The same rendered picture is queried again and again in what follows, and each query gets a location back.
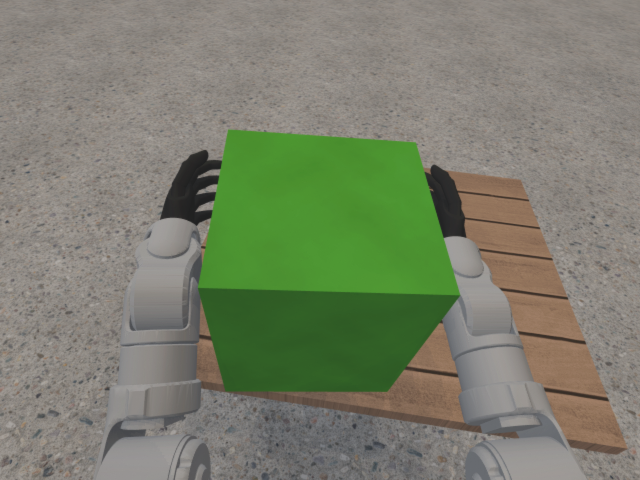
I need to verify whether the right robot upper arm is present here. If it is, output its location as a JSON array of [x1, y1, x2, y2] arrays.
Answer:
[[465, 436, 585, 480]]

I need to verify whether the right robot forearm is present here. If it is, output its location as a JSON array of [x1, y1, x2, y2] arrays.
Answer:
[[442, 236, 587, 480]]

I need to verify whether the carton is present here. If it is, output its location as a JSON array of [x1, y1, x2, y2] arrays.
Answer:
[[198, 129, 460, 392]]

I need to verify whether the right robot hand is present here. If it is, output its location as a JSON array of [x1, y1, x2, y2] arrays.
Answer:
[[425, 165, 466, 238]]

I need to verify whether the left robot upper arm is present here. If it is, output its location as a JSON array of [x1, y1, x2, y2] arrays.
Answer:
[[96, 434, 211, 480]]

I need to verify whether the table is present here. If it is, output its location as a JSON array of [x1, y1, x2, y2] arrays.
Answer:
[[196, 168, 628, 455]]

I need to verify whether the left robot forearm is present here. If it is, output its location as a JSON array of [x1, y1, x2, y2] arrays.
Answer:
[[93, 218, 202, 480]]

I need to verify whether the left robot hand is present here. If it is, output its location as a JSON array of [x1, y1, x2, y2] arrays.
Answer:
[[160, 150, 222, 226]]

